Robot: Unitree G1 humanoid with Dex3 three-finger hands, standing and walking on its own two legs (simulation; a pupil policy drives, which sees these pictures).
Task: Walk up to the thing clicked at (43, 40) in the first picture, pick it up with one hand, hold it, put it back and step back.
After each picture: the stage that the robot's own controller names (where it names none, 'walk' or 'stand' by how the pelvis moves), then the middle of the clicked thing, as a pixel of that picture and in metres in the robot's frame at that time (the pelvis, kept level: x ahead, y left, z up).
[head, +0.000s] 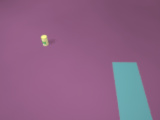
stand; (44, 40) +1.46 +0.46 -0.72
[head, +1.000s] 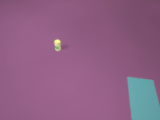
walk; (57, 45) +1.36 +0.22 -0.70
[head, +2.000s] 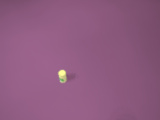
walk; (62, 76) +0.86 +0.18 -0.71
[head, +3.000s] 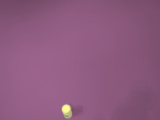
walk; (67, 111) +0.52 +0.20 -0.70
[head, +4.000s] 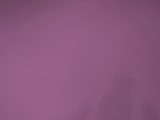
stand; out of the picture +0.33 +0.19 -0.70
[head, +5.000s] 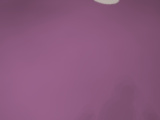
stand; out of the picture +0.32 +0.18 -0.72
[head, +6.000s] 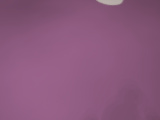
stand; out of the picture +0.36 +0.17 -0.73
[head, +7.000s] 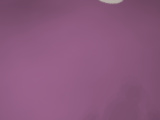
stand; out of the picture +0.34 +0.19 -0.73
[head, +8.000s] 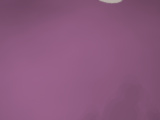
stand; out of the picture +0.34 +0.19 -0.73
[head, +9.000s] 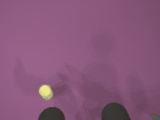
go down; (46, 92) +0.39 +0.18 -0.50
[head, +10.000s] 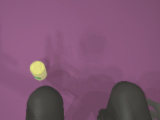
go down; (39, 71) +0.44 +0.19 -0.33
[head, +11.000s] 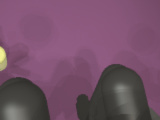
close in; out of the picture +0.43 +0.23 -0.24
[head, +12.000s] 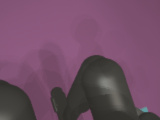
close; out of the picture +0.42 +0.25 -0.23
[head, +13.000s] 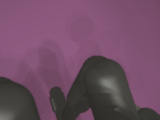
lift; out of the picture +0.41 +0.25 -0.23
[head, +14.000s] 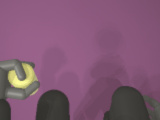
lift; (25, 80) +0.33 +0.20 -0.05
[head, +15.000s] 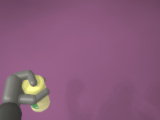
hold; (37, 94) +0.32 +0.17 +0.02
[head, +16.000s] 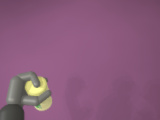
hold; (39, 94) +0.32 +0.17 +0.00
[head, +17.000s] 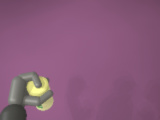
crouch; (41, 94) +0.32 +0.16 +0.00
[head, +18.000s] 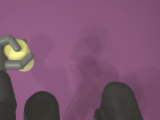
crouch; (20, 56) +0.44 +0.18 -0.09
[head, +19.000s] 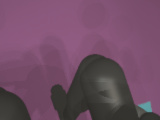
lower; out of the picture +0.44 +0.26 -0.23
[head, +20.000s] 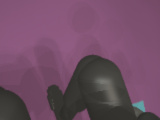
lower; out of the picture +0.44 +0.27 -0.23
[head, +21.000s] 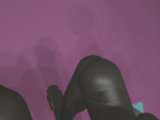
lower; out of the picture +0.44 +0.26 -0.23
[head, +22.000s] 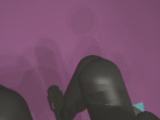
lower; out of the picture +0.44 +0.26 -0.23
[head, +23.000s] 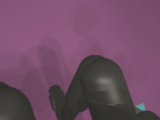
loosen; out of the picture +0.43 +0.25 -0.24
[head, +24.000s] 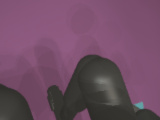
withdraw; out of the picture +0.43 +0.25 -0.23
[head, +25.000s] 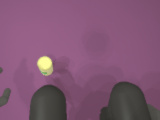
walk; (45, 66) +0.46 +0.18 -0.35
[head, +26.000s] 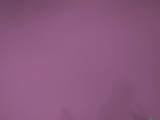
stand; out of the picture +0.36 +0.15 -0.66
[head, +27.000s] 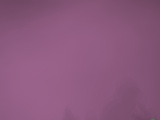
stand; out of the picture +0.38 +0.17 -0.67
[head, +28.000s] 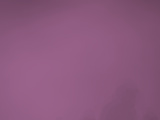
stand; out of the picture +0.38 +0.16 -0.69
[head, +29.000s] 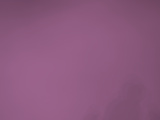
walk; out of the picture +0.39 +0.16 -0.72
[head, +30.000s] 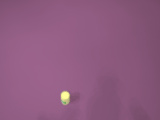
walk; (65, 98) +0.54 +0.11 -0.71
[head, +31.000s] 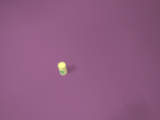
walk; (62, 68) +0.85 +0.25 -0.69
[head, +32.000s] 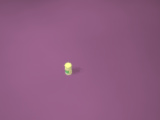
stand; (68, 68) +1.01 +0.16 -0.71
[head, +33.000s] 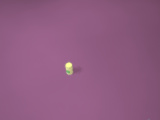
stand; (69, 68) +1.02 +0.16 -0.72
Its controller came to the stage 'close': yes
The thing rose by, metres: 0.72
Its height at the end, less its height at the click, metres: +0.00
